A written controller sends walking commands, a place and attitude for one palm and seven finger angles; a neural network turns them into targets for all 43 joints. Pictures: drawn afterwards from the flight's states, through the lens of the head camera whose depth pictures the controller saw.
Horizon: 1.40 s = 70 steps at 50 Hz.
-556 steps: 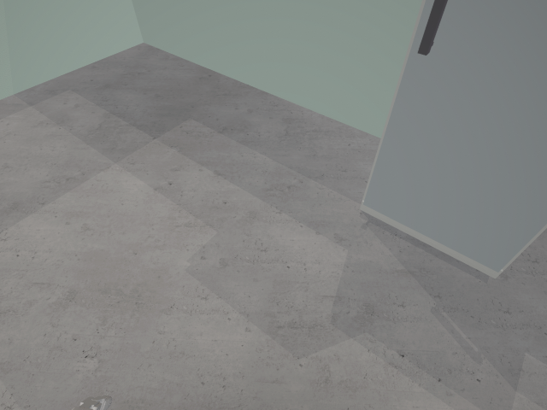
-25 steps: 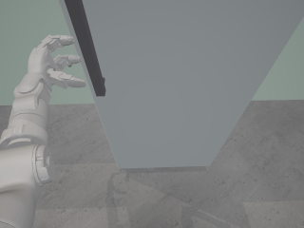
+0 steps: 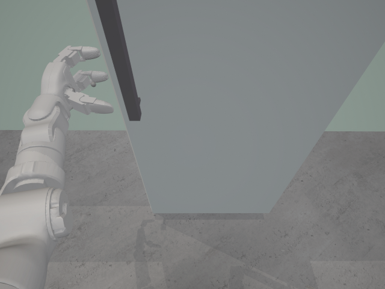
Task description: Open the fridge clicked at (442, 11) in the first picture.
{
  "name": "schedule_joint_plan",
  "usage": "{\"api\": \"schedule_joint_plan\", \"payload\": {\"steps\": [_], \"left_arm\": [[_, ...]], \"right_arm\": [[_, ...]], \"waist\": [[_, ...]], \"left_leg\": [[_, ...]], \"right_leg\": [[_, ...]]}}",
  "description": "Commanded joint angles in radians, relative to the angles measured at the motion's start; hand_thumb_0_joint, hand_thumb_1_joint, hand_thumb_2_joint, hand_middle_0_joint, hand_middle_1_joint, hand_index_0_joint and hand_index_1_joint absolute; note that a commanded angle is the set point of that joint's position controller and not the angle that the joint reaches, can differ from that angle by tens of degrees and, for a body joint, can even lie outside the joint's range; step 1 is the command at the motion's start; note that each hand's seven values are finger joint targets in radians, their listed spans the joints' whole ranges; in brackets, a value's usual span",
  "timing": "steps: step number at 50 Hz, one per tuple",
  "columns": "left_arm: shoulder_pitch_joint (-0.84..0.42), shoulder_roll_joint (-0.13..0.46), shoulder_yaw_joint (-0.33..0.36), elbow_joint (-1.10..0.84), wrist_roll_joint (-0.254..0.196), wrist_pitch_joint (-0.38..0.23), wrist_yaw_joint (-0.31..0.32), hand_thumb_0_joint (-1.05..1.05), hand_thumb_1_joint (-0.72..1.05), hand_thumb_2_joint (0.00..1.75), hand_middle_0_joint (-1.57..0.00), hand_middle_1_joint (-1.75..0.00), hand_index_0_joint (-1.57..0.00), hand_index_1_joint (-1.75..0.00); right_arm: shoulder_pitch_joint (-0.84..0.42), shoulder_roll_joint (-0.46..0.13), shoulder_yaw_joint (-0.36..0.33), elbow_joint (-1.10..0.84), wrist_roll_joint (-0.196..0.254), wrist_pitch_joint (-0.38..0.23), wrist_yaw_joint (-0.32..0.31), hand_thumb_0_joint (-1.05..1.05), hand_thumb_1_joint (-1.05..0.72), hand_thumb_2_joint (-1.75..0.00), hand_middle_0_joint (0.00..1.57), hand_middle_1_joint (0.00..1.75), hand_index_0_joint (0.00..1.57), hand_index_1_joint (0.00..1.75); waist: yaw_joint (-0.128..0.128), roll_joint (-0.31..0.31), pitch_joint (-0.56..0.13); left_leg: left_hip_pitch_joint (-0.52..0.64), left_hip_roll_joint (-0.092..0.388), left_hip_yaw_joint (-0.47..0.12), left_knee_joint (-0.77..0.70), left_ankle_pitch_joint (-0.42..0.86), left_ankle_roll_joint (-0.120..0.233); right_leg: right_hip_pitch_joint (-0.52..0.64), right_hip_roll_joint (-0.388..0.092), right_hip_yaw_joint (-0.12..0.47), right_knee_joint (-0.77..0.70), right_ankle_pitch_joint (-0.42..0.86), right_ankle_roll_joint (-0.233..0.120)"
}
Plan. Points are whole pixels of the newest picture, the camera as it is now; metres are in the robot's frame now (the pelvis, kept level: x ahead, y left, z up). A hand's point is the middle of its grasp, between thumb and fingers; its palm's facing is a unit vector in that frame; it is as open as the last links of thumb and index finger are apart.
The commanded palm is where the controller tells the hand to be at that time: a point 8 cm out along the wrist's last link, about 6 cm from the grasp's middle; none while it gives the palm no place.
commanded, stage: move the hooked fingers beside the handle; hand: left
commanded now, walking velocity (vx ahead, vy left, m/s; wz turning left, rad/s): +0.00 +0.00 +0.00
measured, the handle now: (118, 33) +0.52 +0.14 +0.26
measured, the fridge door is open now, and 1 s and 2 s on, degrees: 0 0 0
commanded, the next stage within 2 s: feel for the door with the fingertips in 0.24 s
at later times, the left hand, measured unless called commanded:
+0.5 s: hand (100, 84) +0.47 +0.18 +0.19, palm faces -0.02 -1.00 +0.01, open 14.0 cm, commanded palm +0.44 +0.23 +0.18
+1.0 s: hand (118, 79) +0.48 +0.15 +0.19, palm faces +0.01 -1.00 -0.01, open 13.9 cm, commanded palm +0.46 +0.20 +0.18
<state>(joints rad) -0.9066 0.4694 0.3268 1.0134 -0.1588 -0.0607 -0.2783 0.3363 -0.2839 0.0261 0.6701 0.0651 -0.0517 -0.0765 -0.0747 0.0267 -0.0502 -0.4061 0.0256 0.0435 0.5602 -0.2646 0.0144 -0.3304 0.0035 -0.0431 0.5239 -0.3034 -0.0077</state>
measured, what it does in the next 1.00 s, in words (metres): stands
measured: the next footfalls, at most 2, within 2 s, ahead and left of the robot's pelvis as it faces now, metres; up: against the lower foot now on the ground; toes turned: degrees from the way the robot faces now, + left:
none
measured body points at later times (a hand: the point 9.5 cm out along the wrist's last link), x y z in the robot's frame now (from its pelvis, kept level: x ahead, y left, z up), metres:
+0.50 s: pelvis +0.00 +0.00 +0.00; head +0.03 +0.00 +0.45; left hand +0.46 +0.24 +0.19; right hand +0.05 -0.27 -0.12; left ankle +0.01 +0.11 -0.73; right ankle -0.03 -0.11 -0.73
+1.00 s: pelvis -0.01 -0.01 +0.00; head +0.03 -0.02 +0.45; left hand +0.47 +0.20 +0.19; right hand +0.05 -0.28 -0.12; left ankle +0.01 +0.11 -0.73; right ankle -0.03 -0.12 -0.73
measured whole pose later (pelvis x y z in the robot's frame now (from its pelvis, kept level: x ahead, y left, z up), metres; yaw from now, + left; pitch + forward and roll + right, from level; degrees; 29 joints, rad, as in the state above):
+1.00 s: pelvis -0.01 -0.01 +0.00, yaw +0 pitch +6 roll +0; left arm -0.99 0.41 0.29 1.08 -0.13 -0.09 -0.17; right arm 0.36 -0.28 0.03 0.69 0.06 -0.06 -0.07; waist -0.09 0.04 -0.04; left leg -0.42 0.04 0.04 0.56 -0.25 0.00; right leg -0.35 0.01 -0.04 0.55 -0.30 -0.02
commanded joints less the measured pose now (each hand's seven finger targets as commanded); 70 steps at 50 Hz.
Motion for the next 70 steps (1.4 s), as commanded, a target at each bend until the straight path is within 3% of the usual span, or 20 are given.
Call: {"api": "schedule_joint_plan", "payload": {"steps": [1, 5, 11, 14, 18, 23, 28, 30, 32, 35, 38, 41, 46, 48, 56, 58, 62, 66, 69, 70], "left_arm": [[-0.498, 0.272, 0.05, -0.176, -0.02, -0.077, 0.003, 0.0, -0.5, 0.3, -0.3, -1.2, -0.3, -1.2], [-0.504, 0.267, 0.038, -0.201, -0.006, -0.085, 0.003, 0.0, -0.5, 0.3, -0.3, -1.2, -0.3, -1.2], [-0.48, 0.279, 0.055, -0.236, -0.024, -0.089, -0.006, 0.0, -0.5, 0.3, -0.3, -1.2, -0.3, -1.2], [-0.487, 0.217, 0.002, -0.261, -0.029, -0.079, -0.01, 0.0, -0.5, 0.3, -0.3, -1.2, -0.3, -1.2], [-0.527, 0.214, -0.001, -0.226, -0.027, -0.061, 0.002, 0.0, -0.5, 0.3, -0.3, -1.2, -0.3, -1.2], [-0.555, 0.18, -0.012, -0.287, -0.025, -0.084, 0.026, 0.0, -0.5, 0.3, -0.3, -1.2, -0.3, -1.2], [-0.5, 0.176, 0.003, -0.219, -0.018, -0.055, 0.06, 0.0, -0.5, 0.3, -0.3, -1.2, -0.3, -1.2], [-0.506, 0.184, 0.014, -0.261, -0.004, -0.06, 0.08, 0.0, -0.5, 0.3, -0.3, -1.2, -0.3, -1.2], [-0.539, 0.153, -0.011, -0.309, 0.002, -0.07, 0.095, 0.0, -0.5, 0.3, -0.3, -1.2, -0.3, -1.2], [-0.478, 0.125, -0.011, -0.314, -0.004, -0.076, 0.111, 0.0, -0.5, 0.3, -0.3, -1.2, -0.3, -1.2], [-0.533, 0.151, -0.004, -0.235, 0.01, -0.058, 0.122, 0.0, -0.5, 0.3, -0.3, -1.2, -0.3, -1.2], [-0.567, 0.219, 0.035, -0.211, 0.032, -0.068, 0.136, 0.0, -0.5, 0.3, -0.3, -1.2, -0.3, -1.2], [-0.605, 0.177, -0.001, -0.182, 0.021, -0.106, 0.113, 0.0, -0.5, 0.3, -0.3, -1.2, -0.3, -1.2], [-0.616, 0.158, -0.029, -0.124, 0.019, -0.096, 0.096, 0.0, -0.5, 0.3, -0.3, -1.2, -0.3, -1.2], [-0.681, 0.206, -0.008, -0.086, 0.018, -0.102, 0.086, 0.0, -0.5, 0.3, -0.3, -1.2, -0.3, -1.2], [-0.647, 0.184, -0.019, -0.053, 0.016, -0.096, 0.082, 0.0, -0.5, 0.3, -0.3, -1.2, -0.3, -1.2], [-0.651, 0.178, -0.019, -0.101, 0.012, -0.108, 0.079, 0.0, -0.5, 0.3, -0.3, -1.2, -0.3, -1.2], [-0.575, 0.224, 0.028, -0.126, 0.009, -0.113, 0.078, 0.0, -0.5, 0.3, -0.3, -1.2, -0.3, -1.2], [-0.544, 0.147, -0.019, -0.221, -0.002, -0.125, 0.079, 0.0, -0.5, 0.3, -0.3, -1.2, -0.3, -1.2], [-0.505, 0.197, 0.032, -0.242, -0.001, -0.123, 0.082, 0.0, -0.5, 0.3, -0.3, -1.2, -0.3, -1.2]], "right_arm": [[0.067, -0.159, -0.051, -0.092, -0.003, -0.034, -0.009, 0.0, -0.9, -0.9, 0.2, 0.3, 0.2, 0.3], [0.056, -0.154, -0.049, -0.108, -0.001, -0.029, -0.008, 0.0, -0.9, -0.9, 0.2, 0.3, 0.2, 0.3], [0.056, -0.156, -0.051, -0.112, 0.001, -0.026, -0.011, 0.0, -0.9, -0.9, 0.2, 0.3, 0.2, 0.3], [0.055, -0.151, -0.052, -0.113, 0.004, -0.024, -0.012, 0.0, -0.9, -0.9, 0.2, 0.3, 0.2, 0.3], [0.061, -0.156, -0.052, -0.096, 0.004, -0.027, -0.015, 0.0, -0.9, -0.9, 0.2, 0.3, 0.2, 0.3], [0.068, -0.15, -0.054, -0.088, -0.005, -0.043, -0.007, 0.0, -0.9, -0.9, 0.2, 0.3, 0.2, 0.3], [0.064, -0.151, -0.053, -0.086, -0.005, -0.04, 0.0, 0.0, -0.9, -0.9, 0.2, 0.3, 0.2, 0.3], [0.059, -0.148, -0.053, -0.099, -0.008, -0.041, 0.003, 0.0, -0.9, -0.9, 0.2, 0.3, 0.2, 0.3], [0.055, -0.138, -0.054, -0.1, -0.009, -0.042, 0.007, 0.0, -0.9, -0.9, 0.2, 0.3, 0.2, 0.3], [0.048, -0.136, -0.057, -0.104, -0.007, -0.044, 0.01, 0.0, -0.9, -0.9, 0.2, 0.3, 0.2, 0.3], [0.052, -0.137, -0.053, -0.091, -0.006, -0.039, 0.004, 0.0, -0.9, -0.9, 0.2, 0.3, 0.2, 0.3], [0.06, -0.139, -0.05, -0.087, -0.01, -0.036, -0.001, 0.0, -0.9, -0.9, 0.2, 0.3, 0.2, 0.3], [0.073, -0.139, -0.053, -0.077, -0.011, -0.044, -0.001, 0.0, -0.9, -0.9, 0.2, 0.3, 0.2, 0.3], [0.08, -0.143, -0.051, -0.067, -0.008, -0.043, -0.003, 0.0, -0.9, -0.9, 0.2, 0.3, 0.2, 0.3], [0.119, -0.154, -0.056, -0.048, -0.013, -0.041, -0.004, 0.0, -0.9, -0.9, 0.2, 0.3, 0.2, 0.3], [0.12, -0.153, -0.054, -0.05, -0.012, -0.041, -0.001, 0.0, -0.9, -0.9, 0.2, 0.3, 0.2, 0.3], [0.119, -0.153, -0.058, -0.06, -0.014, -0.044, 0.003, 0.0, -0.9, -0.9, 0.2, 0.3, 0.2, 0.3], [0.113, -0.154, -0.058, -0.073, -0.014, -0.04, 0.005, 0.0, -0.9, -0.9, 0.2, 0.3, 0.2, 0.3], [0.095, -0.143, -0.059, -0.094, -0.013, -0.043, 0.011, 0.0, -0.9, -0.9, 0.2, 0.3, 0.2, 0.3], [0.088, -0.148, -0.063, -0.096, -0.01, -0.045, 0.012, 0.0, -0.9, -0.9, 0.2, 0.3, 0.2, 0.3]], "waist": [[-0.014, -0.025, -0.333], [-0.01, 0.028, -0.345], [-0.003, 0.018, -0.363], [-0.013, 0.04, -0.342], [-0.028, 0.019, -0.299], [-0.02, 0.054, -0.377], [-0.011, -0.029, -0.299], [0.004, 0.012, -0.341], [-0.008, 0.03, -0.365], [0.003, -0.021, -0.371], [-0.014, -0.047, -0.291], [-0.011, -0.027, -0.321], [-0.03, -0.016, -0.347], [-0.049, -0.032, -0.304], [-0.063, -0.023, -0.336], [-0.059, -0.029, -0.297], [-0.049, 0.0, -0.348], [-0.017, -0.013, -0.36], [-0.014, 0.017, -0.376], [0.008, 0.014, -0.403]], "left_leg": [[0.256, -0.018, -0.054, -0.016, 0.285, 0.032], [0.269, -0.019, -0.049, -0.011, 0.308, 0.03], [0.28, -0.017, -0.05, -0.012, 0.321, 0.031], [0.286, -0.017, -0.052, -0.015, 0.312, 0.03], [0.268, -0.014, -0.06, -0.03, 0.237, 0.028], [0.326, -0.014, -0.072, -0.017, 0.301, 0.023], [0.237, -0.017, -0.057, -0.03, 0.237, 0.028], [0.256, -0.021, -0.053, -0.026, 0.27, 0.028], [0.286, -0.019, -0.052, -0.02, 0.294, 0.026], [0.296, -0.014, -0.051, -0.019, 0.313, 0.027], [0.223, -0.02, -0.041, -0.033, 0.22, 0.033], [0.215, -0.025, -0.039, -0.027, 0.221, 0.035], [0.237, -0.026, -0.039, -0.016, 0.239, 0.034], [0.21, -0.026, -0.037, -0.017, 0.203, 0.034], [0.191, -0.029, -0.045, -0.007, 0.2, 0.038], [0.17, -0.029, -0.043, -0.01, 0.175, 0.036], [0.198, -0.03, -0.045, -0.01, 0.189, 0.034], [0.193, -0.027, -0.043, -0.011, 0.219, 0.034], [0.241, -0.028, -0.041, -0.006, 0.267, 0.033], [0.255, -0.023, -0.04, -0.006, 0.272, 0.031]], "right_leg": [[0.014, 0.018, 0.017, -0.045, 0.358, -0.007], [0.011, 0.014, 0.019, -0.037, 0.376, -0.009], [0.031, 0.019, 0.019, -0.039, 0.39, -0.01], [0.013, 0.018, 0.012, -0.044, 0.361, -0.012], [-0.03, 0.021, 0.011, -0.06, 0.29, -0.01], [-0.02, 0.023, 0.008, -0.043, 0.322, -0.014], [-0.007, 0.023, 0.008, -0.05, 0.303, -0.008], [0.012, 0.02, 0.011, -0.041, 0.33, -0.011], [0.011, 0.02, 0.012, -0.038, 0.348, -0.01], [0.026, 0.026, 0.01, -0.037, 0.366, -0.011], [0.015, 0.021, 0.018, -0.054, 0.32, -0.003], [0.036, 0.016, 0.027, -0.051, 0.33, -0.004], [0.028, 0.018, 0.031, -0.047, 0.358, -0.002], [0.002, 0.017, 0.031, -0.055, 0.335, 0.001], [-0.005, 0.015, 0.036, -0.053, 0.327, 0.004], [-0.019, 0.016, 0.033, -0.056, 0.303, 0.003], [-0.011, 0.017, 0.031, -0.049, 0.301, 0.002], [0.025, 0.019, 0.025, -0.039, 0.33, -0.003], [0.027, 0.022, 0.014, -0.034, 0.352, -0.008], [0.032, 0.026, 0.019, -0.032, 0.359, -0.008]]}}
